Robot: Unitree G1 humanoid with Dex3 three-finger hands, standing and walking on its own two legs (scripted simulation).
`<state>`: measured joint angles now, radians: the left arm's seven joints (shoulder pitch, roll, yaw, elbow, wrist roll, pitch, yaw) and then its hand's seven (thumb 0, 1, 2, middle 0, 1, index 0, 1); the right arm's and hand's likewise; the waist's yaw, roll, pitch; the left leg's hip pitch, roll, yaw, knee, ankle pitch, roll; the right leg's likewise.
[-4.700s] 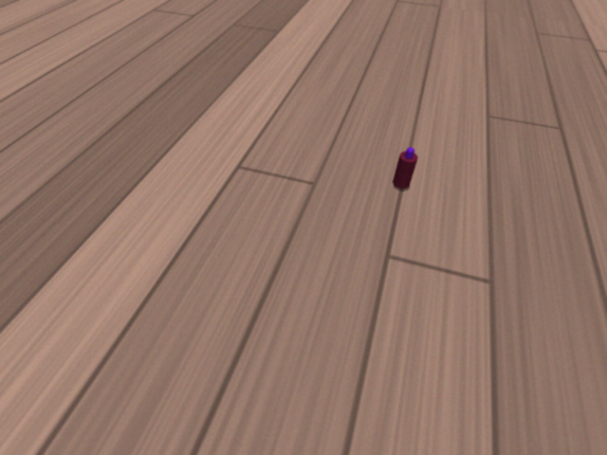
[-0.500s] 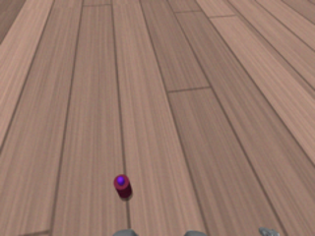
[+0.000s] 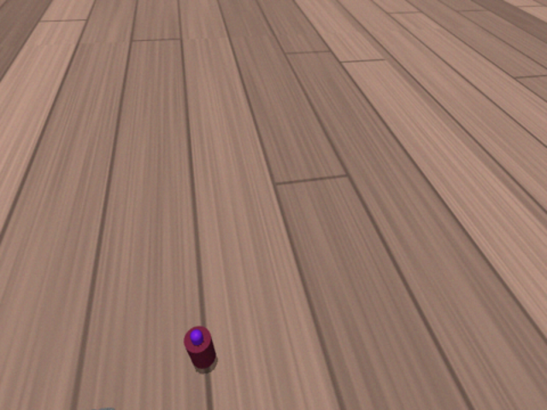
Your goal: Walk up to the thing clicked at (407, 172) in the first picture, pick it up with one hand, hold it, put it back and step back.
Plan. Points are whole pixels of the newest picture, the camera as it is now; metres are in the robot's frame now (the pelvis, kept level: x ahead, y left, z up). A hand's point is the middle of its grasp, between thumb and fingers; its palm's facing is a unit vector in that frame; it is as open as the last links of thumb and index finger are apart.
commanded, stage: walk up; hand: left
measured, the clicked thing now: (199, 345) +0.44 +0.23 -0.67
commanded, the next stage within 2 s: stand in 0.62 s
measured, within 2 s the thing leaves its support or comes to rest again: neither
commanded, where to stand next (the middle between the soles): +0.09 -0.01 m, yaw +2 degrees
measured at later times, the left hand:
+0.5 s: hand out of the picture +0.08 +0.25 -0.15, palm faces +0.01 -0.95 -0.32, open 7.4 cm
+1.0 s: hand out of the picture +0.11 +0.25 -0.15, palm faces -0.01 -0.94 -0.33, open 7.4 cm
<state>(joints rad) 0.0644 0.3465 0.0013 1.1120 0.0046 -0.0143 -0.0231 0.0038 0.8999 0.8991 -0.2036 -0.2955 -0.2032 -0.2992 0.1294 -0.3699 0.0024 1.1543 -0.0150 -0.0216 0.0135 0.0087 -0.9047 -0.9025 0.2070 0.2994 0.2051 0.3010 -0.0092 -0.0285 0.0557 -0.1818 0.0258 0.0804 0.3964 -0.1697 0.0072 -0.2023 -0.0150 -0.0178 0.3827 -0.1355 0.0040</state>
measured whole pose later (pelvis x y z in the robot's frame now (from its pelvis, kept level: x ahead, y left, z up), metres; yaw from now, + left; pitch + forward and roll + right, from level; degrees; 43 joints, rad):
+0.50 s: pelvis +0.01 +0.00 +0.00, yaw +0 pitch -3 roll +0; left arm 0.09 0.34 0.01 1.19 0.01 -0.01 -0.02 0.00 0.90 0.90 -0.20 -0.30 -0.20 -0.30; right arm 0.05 -0.34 -0.01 1.17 -0.01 -0.02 0.01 0.01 -0.90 -0.90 0.21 0.30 0.21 0.30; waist 0.02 0.00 0.04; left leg -0.12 0.02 0.08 0.32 -0.15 0.00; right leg -0.14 -0.02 -0.02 0.31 -0.12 0.01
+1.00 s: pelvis +0.03 +0.00 +0.01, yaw +1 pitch -2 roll +0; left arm 0.09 0.35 0.00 1.15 0.01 -0.02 -0.01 0.00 0.90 0.90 -0.20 -0.30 -0.20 -0.30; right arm 0.11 -0.34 -0.01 1.17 -0.02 -0.01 0.01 0.01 -0.91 -0.90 0.21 0.30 0.20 0.30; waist -0.01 0.00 0.03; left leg -0.11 0.02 0.06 0.31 -0.16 0.00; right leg -0.13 -0.02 -0.03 0.31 -0.14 0.00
